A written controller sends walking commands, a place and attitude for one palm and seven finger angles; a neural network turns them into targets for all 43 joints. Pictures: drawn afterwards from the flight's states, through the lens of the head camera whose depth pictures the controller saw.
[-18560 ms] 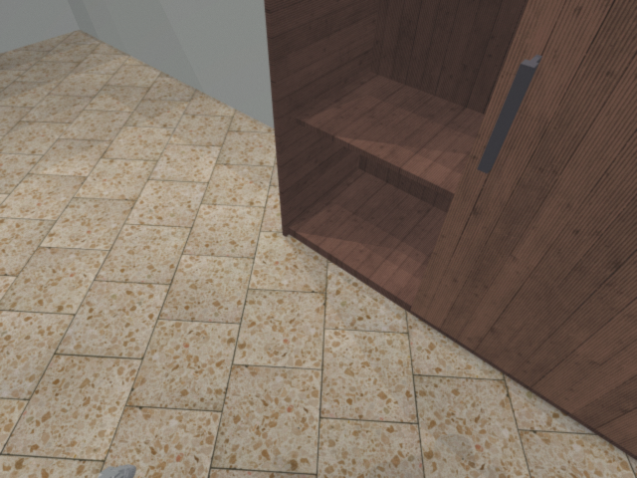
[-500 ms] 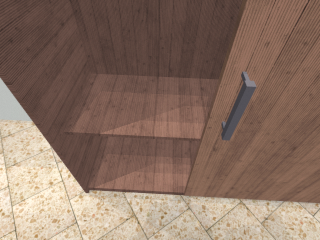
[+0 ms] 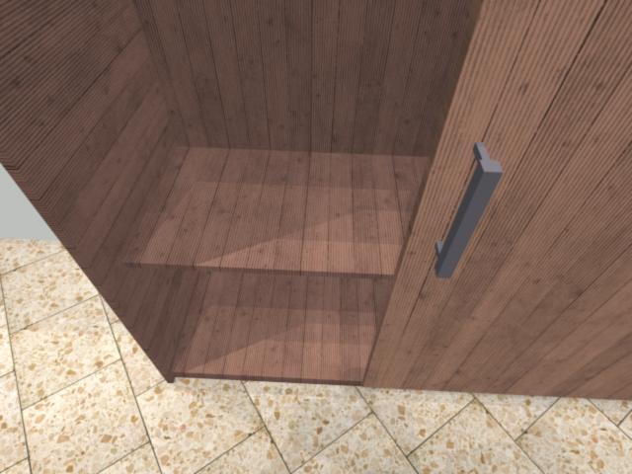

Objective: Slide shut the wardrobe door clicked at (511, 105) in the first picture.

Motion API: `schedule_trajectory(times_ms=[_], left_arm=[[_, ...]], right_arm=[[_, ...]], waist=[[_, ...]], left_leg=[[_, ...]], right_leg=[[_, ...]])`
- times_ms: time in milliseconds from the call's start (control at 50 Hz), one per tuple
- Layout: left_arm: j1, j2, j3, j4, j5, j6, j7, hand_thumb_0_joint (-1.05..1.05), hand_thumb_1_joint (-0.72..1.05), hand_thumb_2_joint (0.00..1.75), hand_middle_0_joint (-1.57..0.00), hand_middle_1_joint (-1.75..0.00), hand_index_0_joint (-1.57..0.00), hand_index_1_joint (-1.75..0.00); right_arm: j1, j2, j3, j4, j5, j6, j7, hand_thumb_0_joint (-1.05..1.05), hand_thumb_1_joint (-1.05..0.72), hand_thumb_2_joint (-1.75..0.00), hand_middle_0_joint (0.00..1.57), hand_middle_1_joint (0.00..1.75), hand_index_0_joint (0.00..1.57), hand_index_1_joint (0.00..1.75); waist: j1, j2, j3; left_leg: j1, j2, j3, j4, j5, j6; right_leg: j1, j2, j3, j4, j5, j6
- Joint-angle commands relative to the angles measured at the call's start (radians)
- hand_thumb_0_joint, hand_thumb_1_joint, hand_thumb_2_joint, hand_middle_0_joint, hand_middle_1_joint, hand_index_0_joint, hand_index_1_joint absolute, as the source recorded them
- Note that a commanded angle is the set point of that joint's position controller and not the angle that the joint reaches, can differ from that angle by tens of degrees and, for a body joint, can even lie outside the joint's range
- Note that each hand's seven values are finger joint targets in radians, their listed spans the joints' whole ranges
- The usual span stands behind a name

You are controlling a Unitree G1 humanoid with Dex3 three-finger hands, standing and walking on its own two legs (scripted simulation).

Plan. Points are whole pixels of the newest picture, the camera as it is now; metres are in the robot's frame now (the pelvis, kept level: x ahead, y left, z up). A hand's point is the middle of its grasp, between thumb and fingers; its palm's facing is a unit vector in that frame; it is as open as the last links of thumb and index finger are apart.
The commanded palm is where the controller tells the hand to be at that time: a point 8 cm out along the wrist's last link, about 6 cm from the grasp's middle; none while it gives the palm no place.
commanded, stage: raise the hand with hooked fingers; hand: right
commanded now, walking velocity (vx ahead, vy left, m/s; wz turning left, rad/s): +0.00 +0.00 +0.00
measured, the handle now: (459, 216) +0.45 -0.18 +0.08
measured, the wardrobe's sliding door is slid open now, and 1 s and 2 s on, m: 0.60 0.60 0.60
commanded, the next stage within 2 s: none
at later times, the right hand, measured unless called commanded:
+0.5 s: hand (457, 453) +0.16 -0.15 -0.02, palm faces -0.05 +1.00 +0.05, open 8.4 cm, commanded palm +0.12 -0.24 -0.03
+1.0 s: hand (544, 433) +0.18 -0.24 +0.02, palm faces +0.09 +0.99 -0.06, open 11.5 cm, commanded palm +0.15 -0.29 +0.03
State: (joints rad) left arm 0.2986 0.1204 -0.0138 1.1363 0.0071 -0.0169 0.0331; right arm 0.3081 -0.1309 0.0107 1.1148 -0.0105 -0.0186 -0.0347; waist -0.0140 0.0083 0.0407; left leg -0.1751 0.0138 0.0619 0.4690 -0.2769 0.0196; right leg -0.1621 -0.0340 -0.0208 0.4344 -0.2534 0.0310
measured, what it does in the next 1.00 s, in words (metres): stands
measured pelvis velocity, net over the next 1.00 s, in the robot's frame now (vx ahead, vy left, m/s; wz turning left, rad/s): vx -0.04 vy -0.02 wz -0.01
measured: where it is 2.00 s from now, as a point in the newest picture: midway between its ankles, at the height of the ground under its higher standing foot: outside the picture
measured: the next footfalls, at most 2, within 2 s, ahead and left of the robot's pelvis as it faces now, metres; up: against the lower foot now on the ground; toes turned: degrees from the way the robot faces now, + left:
none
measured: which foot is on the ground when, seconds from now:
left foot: down 0.00-1.00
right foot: down 0.00-1.00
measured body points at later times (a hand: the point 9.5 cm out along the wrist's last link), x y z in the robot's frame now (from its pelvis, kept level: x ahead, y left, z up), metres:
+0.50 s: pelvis -0.04 -0.01 -0.05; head -0.02 -0.02 +0.40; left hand +0.18 +0.25 -0.07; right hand +0.16 -0.20 -0.02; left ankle -0.01 +0.10 -0.74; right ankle -0.01 -0.14 -0.74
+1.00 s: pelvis -0.04 -0.02 -0.05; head -0.02 -0.02 +0.40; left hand +0.10 +0.21 -0.13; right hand +0.17 -0.29 +0.03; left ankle -0.01 +0.10 -0.74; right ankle -0.01 -0.14 -0.74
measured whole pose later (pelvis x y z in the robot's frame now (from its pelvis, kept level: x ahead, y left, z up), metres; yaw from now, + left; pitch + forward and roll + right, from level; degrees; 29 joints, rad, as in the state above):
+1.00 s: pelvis -0.04 -0.02 -0.05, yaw -1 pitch +7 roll +1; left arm 0.31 0.20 -0.02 0.60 -0.04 -0.24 0.07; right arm 0.38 -0.26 -0.25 -0.06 0.30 -0.22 0.22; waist 0.01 -0.02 -0.09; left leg -0.59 0.03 0.07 0.88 -0.40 0.00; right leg -0.62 -0.04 0.00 0.92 -0.41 0.01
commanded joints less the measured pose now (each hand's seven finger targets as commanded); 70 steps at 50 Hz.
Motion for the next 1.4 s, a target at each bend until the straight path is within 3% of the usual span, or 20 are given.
schedule_trajectory(times_ms=[0,60,80,100,120,140,160,240,300,320,380,420,540,620,700,820,940,1040,1220,1380], left_arm=[[0.077,0.086,0.011,-0.022,0.002,-0.011,0.002,0.00,0.90,0.90,-0.20,-0.30,-0.20,-0.30],[0.074,0.085,0.011,-0.023,0.001,-0.011,0.002,0.00,0.90,0.90,-0.20,-0.30,-0.20,-0.30],[-0.073,0.130,0.027,-0.093,-0.006,-0.020,-0.008,0.00,0.90,0.90,-0.20,-0.30,-0.20,-0.30],[-0.027,0.319,0.039,-0.438,-0.043,-0.174,0.037,0.00,0.90,0.90,-0.20,-0.30,-0.20,-0.30],[-0.163,0.204,0.000,-0.400,-0.057,-0.254,0.081,0.00,0.90,0.90,-0.20,-0.30,-0.20,-0.30],[-0.067,0.226,0.046,-0.345,-0.020,-0.296,0.075,0.00,0.90,0.90,-0.20,-0.30,-0.20,-0.30],[-0.075,0.171,0.035,-0.333,-0.062,-0.302,0.065,0.00,0.90,0.90,-0.20,-0.30,-0.20,-0.30],[-0.081,0.251,0.060,-0.500,-0.038,-0.373,0.072,0.00,0.90,0.90,-0.20,-0.30,-0.20,-0.30],[-0.123,0.244,0.086,-0.568,-0.018,-0.372,0.037,0.00,0.90,0.90,-0.20,-0.30,-0.20,-0.30],[-0.130,0.243,0.098,-0.588,-0.022,-0.365,0.015,0.00,0.90,0.90,-0.20,-0.30,-0.20,-0.30],[-0.187,0.260,0.114,-0.685,-0.011,-0.330,-0.024,0.00,0.90,0.90,-0.20,-0.30,-0.20,-0.30],[-0.200,0.246,0.117,-0.736,-0.012,-0.283,-0.030,0.00,0.90,0.90,-0.20,-0.30,-0.20,-0.30],[-0.141,0.215,0.094,-0.823,-0.015,-0.245,-0.002,0.00,0.90,0.90,-0.20,-0.30,-0.20,-0.30],[-0.110,0.235,0.056,-0.751,-0.014,-0.286,0.026,0.00,0.90,0.90,-0.20,-0.30,-0.20,-0.30],[-0.109,0.260,0.044,-0.724,-0.042,-0.315,0.050,0.00,0.90,0.90,-0.20,-0.30,-0.20,-0.30],[-0.193,0.229,0.042,-0.757,-0.058,-0.278,0.064,0.00,0.90,0.90,-0.20,-0.30,-0.20,-0.30],[-0.147,0.208,0.041,-0.719,-0.039,-0.300,0.038,0.00,0.90,0.90,-0.20,-0.30,-0.20,-0.30],[-0.107,0.263,0.044,-0.687,-0.050,-0.337,0.040,0.00,0.90,0.90,-0.20,-0.30,-0.20,-0.30],[-0.114,0.275,0.035,-0.670,-0.052,-0.370,0.067,0.00,0.90,0.90,-0.20,-0.30,-0.20,-0.30],[-0.118,0.286,0.022,-0.663,-0.064,-0.357,0.061,0.00,0.90,0.90,-0.20,-0.30,-0.20,-0.30]], right_arm=[[0.085,-0.095,-0.021,-0.013,-0.002,-0.010,-0.004,0.00,-0.90,-0.90,0.20,0.30,0.20,0.30],[0.089,-0.097,-0.022,-0.012,-0.004,-0.010,-0.004,0.00,-0.90,-0.90,0.20,0.30,0.20,0.30],[0.156,-0.137,-0.029,0.024,-0.013,-0.037,-0.040,0.00,-0.90,-0.90,0.20,0.30,0.20,0.30],[-0.615,-0.305,-0.046,-1.565,0.215,-0.260,-0.024,0.00,-0.88,-0.89,0.20,0.32,0.20,0.32],[-0.479,-0.383,-0.138,-1.511,0.147,-0.232,-0.077,0.00,-0.85,-0.88,0.20,0.33,0.20,0.33],[-0.167,-0.197,-0.069,-1.227,0.111,-0.151,-0.104,0.00,-0.83,-0.87,0.21,0.34,0.21,0.34],[0.123,0.026,0.062,-0.955,0.131,-0.023,-0.110,0.00,-0.81,-0.86,0.21,0.36,0.21,0.36],[0.030,-0.001,0.080,-1.237,0.153,-0.138,-0.047,0.00,-0.71,-0.82,0.21,0.42,0.21,0.42],[0.264,0.047,0.014,-0.982,0.190,-0.296,0.068,0.00,-0.64,-0.79,0.22,0.47,0.22,0.47],[0.369,-0.011,-0.063,-0.932,0.211,-0.351,0.134,0.00,-0.62,-0.78,0.22,0.48,0.22,0.48],[0.340,-0.139,-0.232,-0.978,0.251,-0.515,0.304,0.00,-0.55,-0.75,0.22,0.53,0.22,0.53],[0.325,-0.210,-0.290,-1.056,0.220,-0.497,0.305,0.00,-0.50,-0.73,0.23,0.55,0.23,0.55],[-0.011,-0.183,-0.221,-1.544,0.229,-0.534,0.190,0.00,-0.36,-0.67,0.24,0.64,0.24,0.64],[-0.137,-0.136,-0.086,-1.563,0.242,-0.612,0.249,0.00,-0.27,-0.63,0.25,0.70,0.25,0.70],[-0.088,-0.201,-0.112,-1.344,0.261,-0.493,0.369,0.00,-0.18,-0.59,0.25,0.76,0.25,0.76],[0.052,-0.312,-0.376,-1.265,0.343,-0.198,0.363,0.00,-0.04,-0.53,0.26,0.86,0.26,0.86],[-0.021,-0.303,-0.392,-1.437,0.325,-0.318,0.229,0.00,0.10,-0.47,0.27,0.94,0.27,0.94],[-0.111,-0.271,-0.288,-1.307,0.310,-0.360,0.319,0.00,0.22,-0.42,0.28,1.02,0.28,1.02],[-0.217,-0.456,-0.502,-1.325,0.383,-0.302,0.377,0.00,0.43,-0.33,0.29,1.15,0.29,1.15],[-0.305,-0.412,-0.436,-1.150,0.377,-0.192,0.450,0.00,0.50,-0.30,0.30,1.20,0.30,1.20]], waist=[[0.005,-0.018,0.038],[0.003,-0.005,0.045],[-0.041,0.043,0.048],[0.114,-0.193,-0.459],[0.044,-0.281,-0.319],[0.040,-0.287,-0.328],[0.040,-0.109,-0.162],[0.084,0.159,-0.077],[0.005,0.363,0.030],[-0.045,0.308,0.011],[-0.067,0.145,-0.149],[-0.107,-0.021,-0.196],[0.000,-0.130,-0.358],[0.099,-0.109,-0.274],[0.095,-0.011,-0.223],[-0.051,0.010,-0.335],[-0.025,-0.071,-0.260],[0.046,-0.040,-0.191],[-0.022,-0.103,-0.306],[0.002,-0.104,-0.204]], left_leg=[[-0.015,0.092,-0.088,-0.097,0.168,0.021],[-0.016,0.093,-0.091,-0.101,0.167,0.020],[-0.010,0.168,-0.176,-0.105,0.699,-0.016],[0.094,0.079,-0.100,0.003,0.492,0.005],[0.010,0.013,-0.091,0.015,0.304,0.012],[-0.001,0.008,-0.037,0.024,0.161,0.032],[-0.061,0.014,0.007,0.007,0.150,0.012],[-0.256,0.011,0.027,0.019,-0.041,-0.022],[-0.407,0.010,0.025,0.098,-0.224,-0.023],[-0.367,0.015,-0.004,0.132,-0.170,-0.008],[-0.323,0.020,-0.015,0.293,0.013,0.016],[-0.316,0.023,-0.030,0.354,0.046,0.025],[-0.423,-0.010,-0.035,0.392,-0.021,0.011],[-0.550,-0.027,-0.028,0.385,-0.095,0.007],[-0.502,-0.025,-0.048,0.310,-0.237,-0.004],[-0.282,0.000,-0.039,0.252,-0.191,-0.010],[-0.310,-0.021,0.015,0.270,-0.058,0.002],[-0.372,-0.017,-0.003,0.217,-0.159,-0.010],[-0.198,-0.019,0.008,0.190,0.041,0.001],[-0.199,-0.024,0.016,0.143,0.128,-0.004]], right_leg=[[-0.025,-0.059,0.044,-0.062,0.173,-0.047],[-0.029,-0.058,0.044,-0.062,0.169,-0.046],[-0.113,-0.057,-0.002,0.178,0.150,-0.015],[0.157,0.032,-0.012,0.015,0.240,-0.064],[0.156,0.018,-0.052,0.015,0.265,-0.071],[0.104,0.011,-0.014,-0.012,0.262,-0.052],[-0.024,0.003,0.012,0.003,0.216,-0.062],[-0.130,0.039,0.036,0.128,0.035,-0.071],[-0.365,0.041,0.043,0.221,-0.092,-0.043],[-0.402,0.051,0.031,0.252,-0.063,-0.032],[-0.471,0.077,-0.015,0.367,-0.009,-0.019],[-0.502,0.084,-0.034,0.391,0.001,-0.026],[-0.418,0.045,0.011,0.448,-0.023,-0.056],[-0.429,0.025,0.060,0.494,-0.080,-0.065],[-0.504,0.026,0.079,0.457,-0.204,-0.062],[-0.459,0.044,0.058,0.358,-0.102,-0.053],[-0.385,0.028,0.058,0.302,0.005,-0.043],[-0.380,0.030,0.056,0.298,-0.115,-0.051],[-0.246,0.035,0.066,0.240,0.061,-0.051],[-0.212,0.034,0.053,0.198,0.092,-0.049]])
